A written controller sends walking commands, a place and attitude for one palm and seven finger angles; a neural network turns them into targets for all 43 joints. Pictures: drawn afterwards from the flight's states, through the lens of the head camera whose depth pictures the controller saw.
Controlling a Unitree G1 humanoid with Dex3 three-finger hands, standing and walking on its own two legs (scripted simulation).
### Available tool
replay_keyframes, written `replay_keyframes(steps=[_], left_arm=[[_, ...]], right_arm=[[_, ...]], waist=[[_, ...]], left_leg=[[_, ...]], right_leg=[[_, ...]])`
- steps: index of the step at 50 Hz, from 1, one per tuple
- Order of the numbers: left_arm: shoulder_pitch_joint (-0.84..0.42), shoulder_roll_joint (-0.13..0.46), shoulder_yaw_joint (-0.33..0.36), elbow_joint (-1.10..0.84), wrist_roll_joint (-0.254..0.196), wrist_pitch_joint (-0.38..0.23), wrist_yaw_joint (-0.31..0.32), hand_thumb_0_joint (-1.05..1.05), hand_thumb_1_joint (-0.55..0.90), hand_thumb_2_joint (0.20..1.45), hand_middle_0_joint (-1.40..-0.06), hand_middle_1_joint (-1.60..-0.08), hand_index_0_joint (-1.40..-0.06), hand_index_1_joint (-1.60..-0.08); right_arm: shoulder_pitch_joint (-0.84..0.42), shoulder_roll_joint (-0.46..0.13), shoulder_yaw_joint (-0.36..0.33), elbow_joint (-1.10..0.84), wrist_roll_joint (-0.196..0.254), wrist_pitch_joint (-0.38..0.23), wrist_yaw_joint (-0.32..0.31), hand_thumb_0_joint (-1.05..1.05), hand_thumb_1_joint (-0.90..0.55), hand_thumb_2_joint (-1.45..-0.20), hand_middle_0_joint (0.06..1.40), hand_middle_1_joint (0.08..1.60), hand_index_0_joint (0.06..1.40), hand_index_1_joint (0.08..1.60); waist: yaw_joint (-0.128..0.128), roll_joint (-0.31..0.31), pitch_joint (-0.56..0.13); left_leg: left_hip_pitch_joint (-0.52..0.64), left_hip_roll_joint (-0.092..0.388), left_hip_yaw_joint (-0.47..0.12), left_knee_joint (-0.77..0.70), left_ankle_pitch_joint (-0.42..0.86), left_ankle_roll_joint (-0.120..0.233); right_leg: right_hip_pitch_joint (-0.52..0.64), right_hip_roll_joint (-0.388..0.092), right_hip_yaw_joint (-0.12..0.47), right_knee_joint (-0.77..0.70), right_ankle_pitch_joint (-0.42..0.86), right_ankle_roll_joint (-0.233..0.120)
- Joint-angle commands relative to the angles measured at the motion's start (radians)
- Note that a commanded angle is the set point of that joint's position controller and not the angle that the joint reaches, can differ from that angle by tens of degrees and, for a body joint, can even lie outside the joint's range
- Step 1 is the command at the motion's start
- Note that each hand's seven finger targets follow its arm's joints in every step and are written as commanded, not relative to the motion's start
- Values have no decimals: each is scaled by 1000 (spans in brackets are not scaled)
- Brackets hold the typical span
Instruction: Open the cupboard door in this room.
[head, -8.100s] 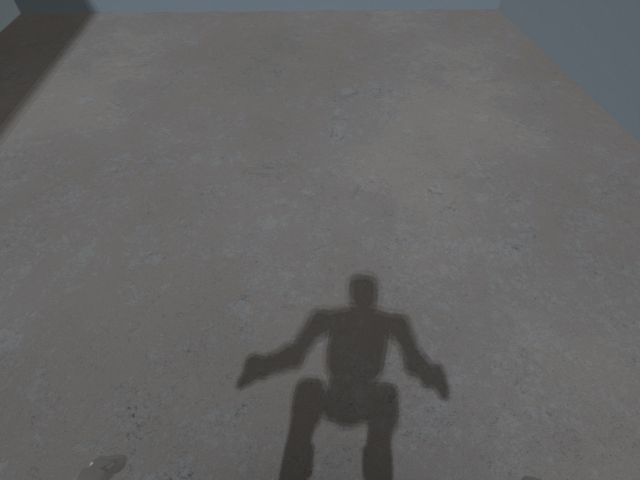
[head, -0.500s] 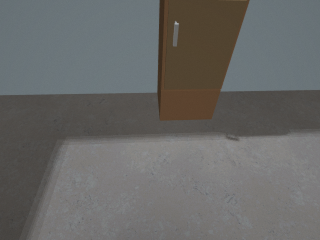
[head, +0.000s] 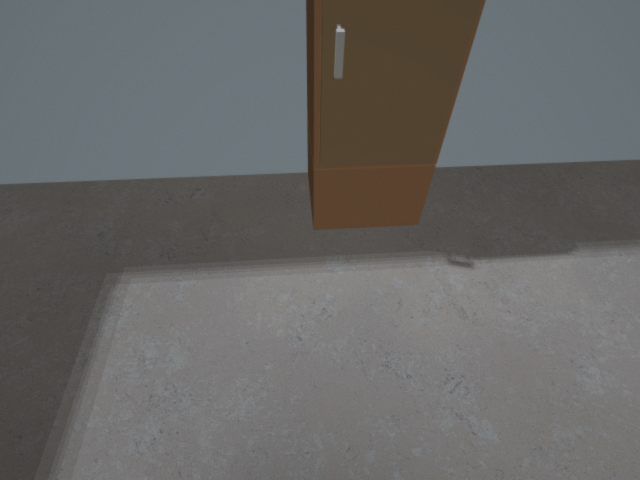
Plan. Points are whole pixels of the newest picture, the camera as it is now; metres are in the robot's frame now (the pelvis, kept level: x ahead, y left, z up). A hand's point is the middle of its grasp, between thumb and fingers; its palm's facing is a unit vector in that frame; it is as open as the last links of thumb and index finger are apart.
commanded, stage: look at it before walking up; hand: left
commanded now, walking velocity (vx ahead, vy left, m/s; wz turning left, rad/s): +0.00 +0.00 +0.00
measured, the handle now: (338, 51) +1.17 +0.01 +0.01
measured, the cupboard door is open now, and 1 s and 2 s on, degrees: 0 0 0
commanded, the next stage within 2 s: walk to a spot facing it in 0.34 s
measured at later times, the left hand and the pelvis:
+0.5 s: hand out of the picture -0.04 +0.15 -0.18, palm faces +0.02 -0.99 -0.16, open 7.4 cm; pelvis +0.00 -0.01 +0.00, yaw -1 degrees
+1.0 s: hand out of the picture +0.09 +0.16 -0.17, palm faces -0.18 -0.94 -0.29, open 7.4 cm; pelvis -0.01 -0.03 -0.02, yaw -15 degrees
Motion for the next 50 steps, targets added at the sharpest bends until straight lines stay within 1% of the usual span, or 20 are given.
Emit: replay_keyframes(steps=[1,22,25,29,33,35,36,37,38,39,41,42,43,44,45,46,47,48,49,50], left_arm=[[100,77,13,-12,-2,-7,7,0,900,900,-200,-300,-200,-300],[106,83,14,-12,1,-13,4,0,900,900,-200,-300,-200,-300],[88,96,31,-27,4,2,1,0,900,900,-200,-300,-200,-300],[40,134,66,-78,9,25,-11,0,900,900,-200,-300,-200,-300],[-2,154,87,-137,14,38,-22,0,900,900,-200,-300,-200,-300],[-9,146,93,-163,13,40,-28,0,900,900,-200,-300,-200,-300],[-18,136,96,-180,14,42,-31,0,900,900,-200,-300,-200,-300],[-30,123,97,-196,15,46,-35,0,900,900,-200,-300,-200,-300],[-46,112,99,-212,17,49,-40,0,900,900,-200,-300,-200,-300],[-54,107,101,-225,18,49,-45,0,900,900,-200,-300,-200,-300],[-49,100,103,-239,22,45,-61,0,900,900,-200,-300,-200,-300],[-11,99,102,-234,21,41,-65,0,900,900,-200,-300,-200,-300],[54,106,105,-213,22,35,-65,0,900,900,-200,-300,-200,-300],[136,152,112,-187,24,24,-60,0,900,900,-200,-300,-200,-300],[184,271,126,-177,33,3,-42,0,900,900,-200,-300,-200,-300],[225,289,116,-183,10,5,-26,0,900,900,-200,-300,-200,-300],[169,295,119,-196,12,-6,-22,0,900,900,-200,-300,-200,-300],[108,275,113,-216,13,-13,-26,0,900,900,-200,-300,-200,-300],[55,249,102,-230,11,-19,-30,0,900,900,-200,-300,-200,-300],[41,240,100,-236,11,-27,-33,0,900,900,-200,-300,-200,-300]], right_arm=[[53,-99,-21,-23,2,-13,-12,0,-900,-900,200,300,200,300],[24,-115,-26,-43,1,-12,-12,0,-900,-900,200,300,200,300],[14,-126,-39,-51,-1,0,-17,0,-900,-900,200,300,200,300],[-25,-149,-66,-98,-4,18,-21,0,-900,-900,200,300,200,300],[-50,-176,-86,-153,-7,21,-20,0,-900,-900,200,300,200,300],[-60,-209,-98,-175,-7,15,-21,0,-900,-900,200,300,200,300],[-56,-232,-106,-183,-8,12,-22,0,-900,-900,200,300,200,300],[-55,-249,-113,-187,-10,6,-21,0,-900,-900,200,300,200,300],[-55,-255,-113,-195,-15,4,-17,0,-900,-900,200,300,200,300],[-80,-258,-113,-206,-19,3,-14,0,-900,-900,200,300,200,300],[-136,-266,-114,-228,-28,3,-7,0,-900,-900,200,300,200,300],[-164,-269,-114,-237,-29,4,-4,0,-900,-900,200,300,200,300],[-182,-263,-111,-243,-28,8,0,0,-900,-900,200,300,200,300],[-200,-234,-104,-260,-22,12,5,0,-900,-900,200,300,200,300],[-228,-152,-81,-317,-16,15,14,0,-900,-900,200,300,200,300],[-346,-182,-71,-380,-18,15,20,0,-900,-900,200,300,200,300],[-357,-174,-75,-380,-14,13,24,0,-900,-900,200,300,200,300],[-335,-195,-79,-372,-19,9,26,0,-900,-900,200,300,200,300],[-302,-209,-84,-352,-25,7,31,0,-900,-900,200,300,200,300],[-268,-208,-85,-336,-26,3,36,0,-900,-900,200,300,200,300]], waist=[[7,-7,53],[4,-2,50],[2,3,50],[-2,-17,44],[-2,-5,23],[-1,74,-26],[-6,149,-48],[-9,213,-69],[-18,234,-76],[-12,223,-72],[11,171,-56],[35,156,-57],[68,84,-62],[115,-81,-58],[143,-453,-7],[170,-279,48],[127,-222,70],[95,-174,86],[61,-122,79],[47,-83,33]], left_leg=[[28,97,-108,-59,116,4],[37,98,-106,-50,91,1],[41,112,-78,13,98,-1],[8,128,-39,86,16,-5],[-16,162,-53,92,-70,5],[28,230,-105,51,-60,35],[35,302,-155,-1,-51,70],[44,384,-193,-51,-2,119],[35,420,-199,-83,-23,150],[20,428,-176,-87,-85,151],[-59,409,-112,-77,-238,108],[-95,390,-73,-33,-281,80],[-162,357,-24,73,-328,45],[-281,270,54,286,-387,-9],[-582,102,109,640,-504,-83],[-636,75,-52,752,-451,-76],[-642,90,-109,814,-349,-69],[-637,102,-140,822,-263,-69],[-591,111,-145,797,-185,-76],[-540,105,-128,763,-142,-83]], right_leg=[[-105,-79,69,-77,135,-26],[-123,-73,87,-86,128,-32],[-161,-68,113,-48,172,-42],[-233,-71,167,14,174,-63],[-297,-41,191,83,118,-65],[-333,3,152,194,131,-50],[-353,34,105,313,79,-37],[-380,46,54,469,-118,-23],[-396,29,46,564,-250,-19],[-395,2,48,570,-274,-20],[-312,-8,11,472,-238,-20],[-239,-1,-5,378,-190,-20],[-123,29,-39,254,-114,-21],[2,5,23,88,-100,-35],[88,-252,489,-131,-155,-139],[17,-348,660,-206,-89,-222],[-18,-323,671,-204,-131,-231],[-35,-295,617,-194,-159,-224],[-54,-251,523,-175,-120,-203],[-33,-214,454,-152,-24,-190]])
